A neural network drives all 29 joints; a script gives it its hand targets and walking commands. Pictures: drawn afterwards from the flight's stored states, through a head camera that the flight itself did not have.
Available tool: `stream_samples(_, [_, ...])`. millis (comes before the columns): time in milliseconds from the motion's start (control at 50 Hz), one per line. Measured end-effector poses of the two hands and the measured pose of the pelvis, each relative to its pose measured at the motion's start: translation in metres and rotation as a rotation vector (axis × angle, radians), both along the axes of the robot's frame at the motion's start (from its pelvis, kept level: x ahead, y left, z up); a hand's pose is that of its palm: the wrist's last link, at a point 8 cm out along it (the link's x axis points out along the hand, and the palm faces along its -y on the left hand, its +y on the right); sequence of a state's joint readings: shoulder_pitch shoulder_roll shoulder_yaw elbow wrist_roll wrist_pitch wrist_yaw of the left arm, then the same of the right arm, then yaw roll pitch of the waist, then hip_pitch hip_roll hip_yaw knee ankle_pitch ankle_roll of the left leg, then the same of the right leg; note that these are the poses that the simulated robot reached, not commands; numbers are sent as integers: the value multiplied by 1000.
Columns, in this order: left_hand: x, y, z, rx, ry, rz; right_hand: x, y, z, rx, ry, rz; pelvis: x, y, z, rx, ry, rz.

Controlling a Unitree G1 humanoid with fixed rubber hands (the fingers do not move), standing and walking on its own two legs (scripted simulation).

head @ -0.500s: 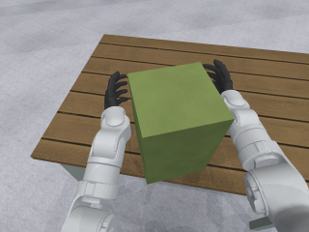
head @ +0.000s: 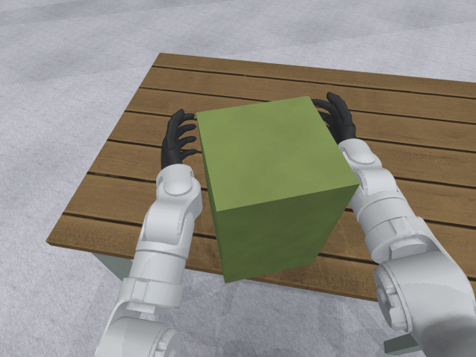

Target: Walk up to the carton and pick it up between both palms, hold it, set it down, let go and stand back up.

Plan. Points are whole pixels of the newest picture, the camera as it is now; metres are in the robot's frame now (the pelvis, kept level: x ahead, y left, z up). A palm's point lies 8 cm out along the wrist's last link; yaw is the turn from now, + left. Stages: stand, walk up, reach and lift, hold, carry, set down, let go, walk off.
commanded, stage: reach and lift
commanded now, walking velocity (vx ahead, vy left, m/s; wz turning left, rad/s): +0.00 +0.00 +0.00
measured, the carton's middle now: (262, 199) +0.38 +0.03 +0.06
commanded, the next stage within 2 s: none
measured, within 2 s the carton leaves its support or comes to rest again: leaves its support in 0.98 s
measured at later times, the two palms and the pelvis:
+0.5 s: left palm (168, 159) +0.38 +0.18 +0.13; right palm (327, 136) +0.47 -0.06 +0.13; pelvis +0.01 -0.01 +0.00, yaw +0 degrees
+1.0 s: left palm (167, 165) +0.36 +0.18 +0.13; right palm (329, 142) +0.45 -0.06 +0.14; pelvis -0.01 -0.01 +0.00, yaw +0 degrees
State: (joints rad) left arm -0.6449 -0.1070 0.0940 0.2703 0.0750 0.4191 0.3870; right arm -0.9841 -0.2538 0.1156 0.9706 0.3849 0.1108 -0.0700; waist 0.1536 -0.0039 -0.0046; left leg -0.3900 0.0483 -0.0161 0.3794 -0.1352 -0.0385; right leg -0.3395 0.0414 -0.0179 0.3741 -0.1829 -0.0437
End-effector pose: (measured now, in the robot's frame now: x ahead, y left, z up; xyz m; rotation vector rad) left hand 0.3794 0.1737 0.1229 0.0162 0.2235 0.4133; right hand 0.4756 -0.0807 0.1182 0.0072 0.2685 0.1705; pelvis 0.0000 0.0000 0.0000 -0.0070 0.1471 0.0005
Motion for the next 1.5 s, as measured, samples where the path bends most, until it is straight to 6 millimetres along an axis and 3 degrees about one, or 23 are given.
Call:
stream_samples(280, [1,0,1,35,-3,-5,0,5,5,-22,-32,18,1,-2,0,1,2,0])
stream_samples(440, [-1,8,5,39,-26,-14,-6,26,14,2,-95,108,5,-6,1,7,8,1])
stream_samples(1060, [-16,7,10,-26,-41,-23,-25,23,19,-1,-89,73,-5,-8,1,8,-6,2])
stream_samples(1500, [-23,-6,39,-77,-47,-98,-48,8,68,-32,-90,-29,-10,-7,1,8,-66,2])
